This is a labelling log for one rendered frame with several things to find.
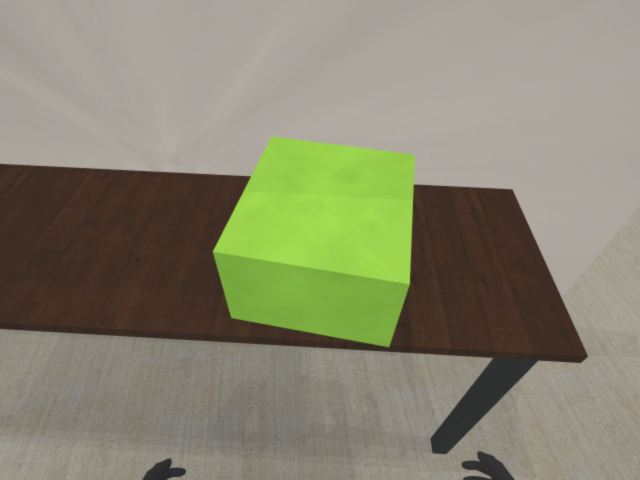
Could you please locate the robot right hand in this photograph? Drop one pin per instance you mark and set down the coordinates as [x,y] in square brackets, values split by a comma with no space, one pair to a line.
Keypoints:
[489,465]

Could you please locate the table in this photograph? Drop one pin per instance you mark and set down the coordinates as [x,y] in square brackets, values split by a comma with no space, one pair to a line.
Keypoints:
[130,253]

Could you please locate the carton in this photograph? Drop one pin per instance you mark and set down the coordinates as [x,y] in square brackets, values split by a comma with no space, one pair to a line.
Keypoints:
[320,241]

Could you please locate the robot left hand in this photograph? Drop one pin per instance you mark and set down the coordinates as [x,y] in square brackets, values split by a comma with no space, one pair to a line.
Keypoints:
[162,471]

